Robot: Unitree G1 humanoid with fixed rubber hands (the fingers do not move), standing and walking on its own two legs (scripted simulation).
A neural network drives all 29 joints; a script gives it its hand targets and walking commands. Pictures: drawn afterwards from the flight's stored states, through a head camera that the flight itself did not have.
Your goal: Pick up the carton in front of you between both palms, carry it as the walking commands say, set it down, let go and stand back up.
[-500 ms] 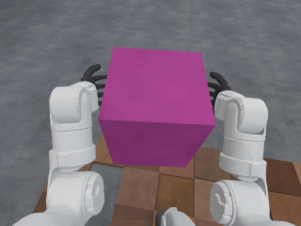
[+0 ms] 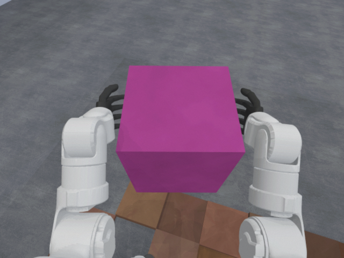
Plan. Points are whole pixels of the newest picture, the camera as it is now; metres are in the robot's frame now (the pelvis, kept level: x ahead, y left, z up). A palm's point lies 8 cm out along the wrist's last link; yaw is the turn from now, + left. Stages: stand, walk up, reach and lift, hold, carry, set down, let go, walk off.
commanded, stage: carry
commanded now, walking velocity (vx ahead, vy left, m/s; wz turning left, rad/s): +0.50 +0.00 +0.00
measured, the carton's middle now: (177, 135) +0.38 +0.02 +0.06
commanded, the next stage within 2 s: none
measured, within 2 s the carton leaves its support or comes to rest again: neither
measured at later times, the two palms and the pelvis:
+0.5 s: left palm (149, 41) +0.63 +0.11 +0.15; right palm (256, 56) +0.62 -0.19 +0.14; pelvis +0.26 -0.02 -0.02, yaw +0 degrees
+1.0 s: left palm (148, 17) +0.88 +0.15 +0.10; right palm (229, 21) +0.89 -0.15 +0.10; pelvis +0.53 -0.03 -0.02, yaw +1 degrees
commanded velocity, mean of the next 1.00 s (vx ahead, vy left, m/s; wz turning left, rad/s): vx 0.50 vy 0.00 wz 0.00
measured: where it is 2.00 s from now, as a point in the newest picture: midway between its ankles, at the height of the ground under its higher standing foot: (182, 125)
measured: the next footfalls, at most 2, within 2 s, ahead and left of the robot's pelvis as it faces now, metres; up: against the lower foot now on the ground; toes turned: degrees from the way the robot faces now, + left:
right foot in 0.44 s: +0.39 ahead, -0.09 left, -0.01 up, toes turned -4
left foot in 0.92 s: +0.64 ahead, +0.07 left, -0.01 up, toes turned +4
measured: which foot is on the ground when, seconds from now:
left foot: down 0.00-0.48, up 0.50-0.90, down 0.92-1.00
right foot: up 0.00-0.42, down 0.44-0.94, up 0.96-1.00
